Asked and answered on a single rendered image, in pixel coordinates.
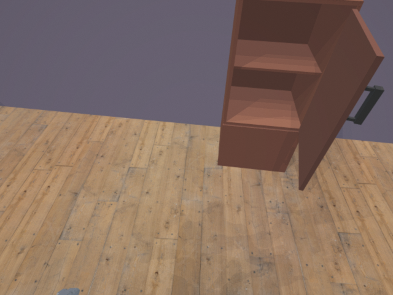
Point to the handle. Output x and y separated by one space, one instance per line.
368 104

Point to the cupboard door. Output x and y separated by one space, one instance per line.
355 59

